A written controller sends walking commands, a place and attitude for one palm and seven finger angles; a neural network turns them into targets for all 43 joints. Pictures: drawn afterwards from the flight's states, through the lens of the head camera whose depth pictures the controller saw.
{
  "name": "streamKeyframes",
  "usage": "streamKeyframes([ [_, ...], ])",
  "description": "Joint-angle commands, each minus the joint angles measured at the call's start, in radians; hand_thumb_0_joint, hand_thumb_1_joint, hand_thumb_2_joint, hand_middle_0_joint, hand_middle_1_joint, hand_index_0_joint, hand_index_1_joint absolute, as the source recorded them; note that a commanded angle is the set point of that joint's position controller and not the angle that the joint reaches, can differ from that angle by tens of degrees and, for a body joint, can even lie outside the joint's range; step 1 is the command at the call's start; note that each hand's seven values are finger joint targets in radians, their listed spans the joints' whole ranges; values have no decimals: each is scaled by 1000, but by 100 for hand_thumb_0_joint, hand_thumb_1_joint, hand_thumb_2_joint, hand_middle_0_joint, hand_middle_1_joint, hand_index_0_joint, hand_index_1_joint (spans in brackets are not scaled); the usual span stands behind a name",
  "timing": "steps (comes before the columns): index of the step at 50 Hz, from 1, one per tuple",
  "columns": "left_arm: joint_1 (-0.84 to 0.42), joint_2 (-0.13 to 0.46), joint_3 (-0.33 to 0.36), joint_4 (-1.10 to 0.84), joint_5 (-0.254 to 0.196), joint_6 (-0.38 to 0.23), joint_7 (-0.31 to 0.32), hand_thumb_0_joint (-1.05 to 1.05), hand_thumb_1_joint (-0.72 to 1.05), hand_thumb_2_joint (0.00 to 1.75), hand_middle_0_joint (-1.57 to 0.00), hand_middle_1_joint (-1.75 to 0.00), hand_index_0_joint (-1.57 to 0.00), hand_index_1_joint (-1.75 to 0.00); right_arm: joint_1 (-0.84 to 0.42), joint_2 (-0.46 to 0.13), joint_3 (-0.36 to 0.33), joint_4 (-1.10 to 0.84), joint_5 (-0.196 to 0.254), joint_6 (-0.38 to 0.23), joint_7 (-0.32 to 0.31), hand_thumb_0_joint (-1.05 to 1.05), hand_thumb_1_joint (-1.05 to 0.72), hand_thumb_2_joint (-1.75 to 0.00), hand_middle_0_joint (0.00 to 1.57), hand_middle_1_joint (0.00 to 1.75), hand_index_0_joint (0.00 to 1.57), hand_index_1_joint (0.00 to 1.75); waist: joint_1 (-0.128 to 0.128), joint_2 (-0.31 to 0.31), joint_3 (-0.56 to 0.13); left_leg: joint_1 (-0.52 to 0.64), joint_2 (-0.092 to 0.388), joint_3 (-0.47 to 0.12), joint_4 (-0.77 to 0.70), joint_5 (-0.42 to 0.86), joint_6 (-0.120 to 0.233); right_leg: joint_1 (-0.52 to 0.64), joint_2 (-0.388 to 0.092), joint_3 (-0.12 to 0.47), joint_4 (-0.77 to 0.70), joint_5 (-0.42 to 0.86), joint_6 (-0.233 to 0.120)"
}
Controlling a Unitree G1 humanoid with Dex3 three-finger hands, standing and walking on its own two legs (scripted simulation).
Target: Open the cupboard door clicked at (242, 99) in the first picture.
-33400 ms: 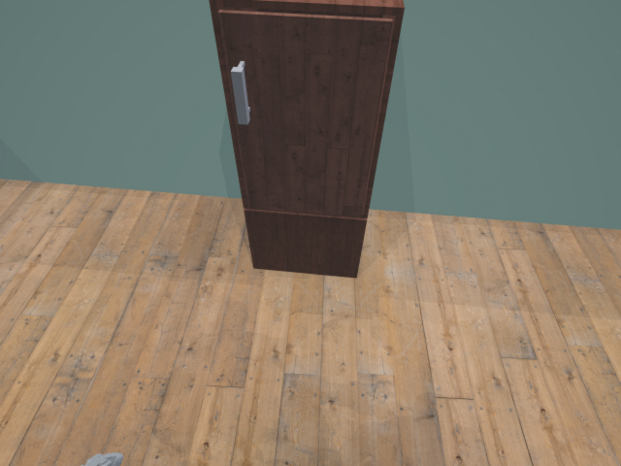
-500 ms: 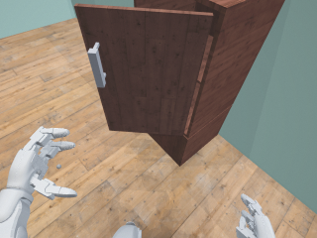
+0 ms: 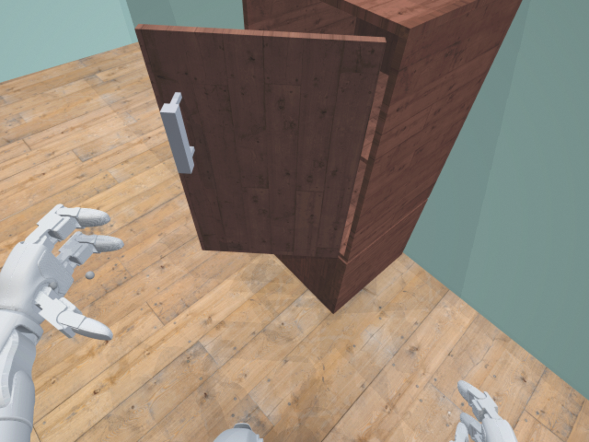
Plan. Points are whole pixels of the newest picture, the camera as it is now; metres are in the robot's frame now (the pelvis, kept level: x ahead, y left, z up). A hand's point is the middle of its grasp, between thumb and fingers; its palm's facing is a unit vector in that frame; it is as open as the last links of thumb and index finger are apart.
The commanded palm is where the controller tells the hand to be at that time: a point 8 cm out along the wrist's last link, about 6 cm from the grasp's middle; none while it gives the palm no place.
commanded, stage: raise the hand with hooked fingers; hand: left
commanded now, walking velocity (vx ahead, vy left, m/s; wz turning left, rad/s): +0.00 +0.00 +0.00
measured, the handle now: (181, 133) +0.60 +0.24 +0.06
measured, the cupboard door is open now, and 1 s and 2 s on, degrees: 46 46 46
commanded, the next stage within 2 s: move the hooked fingers beside the handle in 0.34 s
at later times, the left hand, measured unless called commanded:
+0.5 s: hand (101, 282) +0.28 +0.26 +0.08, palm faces +0.00 -1.00 -0.03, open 14.0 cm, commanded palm +0.27 +0.31 +0.08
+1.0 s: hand (111, 227) +0.37 +0.28 +0.08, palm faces +0.00 -1.00 +0.00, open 14.0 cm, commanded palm +0.35 +0.33 +0.07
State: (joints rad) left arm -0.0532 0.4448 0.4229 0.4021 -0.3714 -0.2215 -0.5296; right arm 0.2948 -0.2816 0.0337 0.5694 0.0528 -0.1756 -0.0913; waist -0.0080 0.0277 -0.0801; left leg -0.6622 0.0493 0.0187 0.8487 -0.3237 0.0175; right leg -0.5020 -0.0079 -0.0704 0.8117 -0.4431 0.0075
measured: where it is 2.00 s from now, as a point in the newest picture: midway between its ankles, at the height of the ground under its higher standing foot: outside the picture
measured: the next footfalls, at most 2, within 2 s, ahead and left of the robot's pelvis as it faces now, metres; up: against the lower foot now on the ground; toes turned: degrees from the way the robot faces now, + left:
none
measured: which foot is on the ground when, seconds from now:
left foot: down 0.00-1.00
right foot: down 0.00-1.00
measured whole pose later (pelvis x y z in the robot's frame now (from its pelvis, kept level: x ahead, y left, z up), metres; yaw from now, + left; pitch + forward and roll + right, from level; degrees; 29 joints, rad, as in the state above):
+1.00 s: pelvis +0.00 +0.00 -0.01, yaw -1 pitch +12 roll -3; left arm -0.43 0.55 0.48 0.83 -0.30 -0.29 -0.57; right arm 0.34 -0.29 0.03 0.60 0.05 -0.09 -0.09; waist -0.05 0.02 -0.08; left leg -0.79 0.07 0.02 0.93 -0.35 0.01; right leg -0.64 0.01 -0.06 0.90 -0.47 0.00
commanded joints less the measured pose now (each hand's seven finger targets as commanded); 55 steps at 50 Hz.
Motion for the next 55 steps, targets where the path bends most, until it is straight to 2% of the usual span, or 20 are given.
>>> streamKeyframes([
  [1,-175,245,104,-174,-26,-66,8,0,-50,30,-30,-120,-30,-120,-38,-149,-68,-154,2,-48,-4,0,-90,-90,20,30,20,30,13,31,-208,272,-42,-43,-124,130,12,-57,52,15,-128,202,-27],
  [3,-189,252,109,-209,-21,-83,18,0,-50,30,-30,-120,-30,-120,-39,-144,-68,-157,0,-47,-2,0,-90,-90,20,30,20,30,16,82,-231,289,-42,-40,-122,141,11,-55,50,18,-122,208,-28],
  [5,-192,254,107,-213,-22,-97,25,0,-50,30,-30,-120,-30,-120,-37,-144,-68,-152,-1,-45,-2,0,-90,-90,20,30,20,30,10,49,-217,279,-40,-42,-119,125,14,-55,55,21,-125,188,-28],
  [8,-206,244,100,-219,-19,-108,26,0,-50,30,-30,-120,-30,-120,-42,-140,-66,-149,1,-44,-5,0,-90,-90,20,30,20,30,7,87,-221,286,-40,-40,-123,108,12,-63,51,23,-126,175,-26],
  [11,-194,258,109,-208,-17,-112,24,0,-50,30,-30,-120,-30,-120,-45,-140,-64,-144,0,-45,-8,0,-90,-90,20,30,20,30,11,87,-231,281,-41,-36,-116,120,13,-49,50,32,-126,193,-25],
  [15,-202,241,91,-172,-26,-94,12,0,-50,30,-30,-120,-30,-120,-45,-142,-60,-144,2,-41,-12,0,-90,-90,20,30,20,30,2,51,-183,255,-42,-38,-117,84,16,-68,53,35,-139,158,-23],
  [17,-205,239,91,-161,-25,-90,7,0,-50,30,-30,-120,-30,-120,-48,-142,-61,-145,3,-41,-14,0,-90,-90,20,30,20,30,2,37,-198,250,-42,-37,-116,82,15,-64,49,36,-137,161,-19],
  [19,-208,237,87,-180,-24,-94,7,0,-50,30,-30,-120,-30,-120,-50,-138,-61,-146,4,-43,-13,0,-90,-90,20,30,20,30,6,73,-209,266,-43,-36,-114,94,15,-65,47,37,-135,171,-21],
  [22,-208,237,92,-176,-28,-98,8,0,-50,30,-30,-120,-30,-120,-51,-139,-61,-147,3,-44,-12,0,-90,-90,20,30,20,30,7,45,-215,256,-43,-36,-107,99,15,-61,49,39,-130,179,-20],
  [25,-359,264,87,-121,-17,-102,14,0,-50,30,-30,-120,-30,-120,-42,-147,-55,-123,1,-38,-22,0,-90,-90,20,30,20,30,-22,27,-169,225,-41,-40,-95,57,16,-97,51,47,-131,132,-19],
  [27,-420,282,89,-67,-1,-103,13,0,-50,30,-30,-120,-30,-120,-33,-150,-55,-110,1,-35,-27,0,-90,-90,20,30,20,30,-26,40,-190,223,-42,-39,-87,56,15,-101,44,54,-126,130,-18],
  [28,-451,256,54,-49,5,-102,6,0,-50,30,-30,-120,-30,-120,-35,-146,-54,-108,3,-34,-28,0,-90,-90,20,30,20,30,-34,57,-190,227,-43,-37,-84,44,16,-116,42,59,-129,119,-17],
  [31,-486,321,98,-3,14,-109,-1,0,-50,30,-30,-120,-30,-120,-22,-153,-56,-97,0,-28,-31,0,-90,-90,20,30,20,30,-16,55,-254,235,-40,-40,-71,82,16,-88,43,62,-115,153,-23],
  [37,-523,371,128,121,23,-106,-23,0,-50,30,-30,-120,-30,-120,2,-159,-58,-98,0,-3,-18,0,-90,-90,20,30,20,30,-6,57,-276,203,-40,-33,-55,131,16,-74,46,57,-88,222,-24],
  [39,-563,359,108,130,31,-107,-27,0,-50,30,-30,-120,-30,-120,10,-158,-60,-100,0,5,-13,0,-90,-90,20,30,20,30,-12,91,-280,215,-40,-33,-53,140,16,-96,48,50,-81,229,-26],
  [40,-546,369,128,149,22,-106,-28,0,-50,30,-30,-120,-30,-120,19,-161,-62,-105,-1,10,-10,0,-90,-90,20,30,20,30,-5,53,-284,205,-40,-35,-48,154,18,-81,54,49,-76,242,-29],
  [42,-608,386,124,187,31,-106,-31,0,-50,30,-30,-120,-30,-120,30,-168,-65,-97,0,22,-10,0,-90,-90,20,30,20,30,-26,42,-275,181,-37,-29,-40,131,20,-106,51,54,-76,229,-20],
  [45,-641,406,137,195,34,-128,-34,0,-50,30,-30,-120,-30,-120,46,-171,-70,-99,-2,34,-7,0,-90,-90,20,30,20,30,-23,59,-300,194,-37,-32,-33,141,21,-117,57,51,-63,224,-28],
  [52,-815,430,114,283,70,-159,-39,0,-50,30,-30,-120,-30,-120,86,-180,-74,-61,-6,61,-8,0,-90,-90,20,30,20,30,-54,109,-341,231,-26,-52,-18,145,18,-203,60,36,-40,198,-31],
  [55,-832,472,145,310,77,-166,-37,0,-50,30,-30,-120,-30,-120,105,-188,-76,-58,-11,72,-8,0,-90,-90,20,30,20,30,-42,108,-382,245,-24,-62,-11,181,16,-200,64,30,-24,212,-37],
])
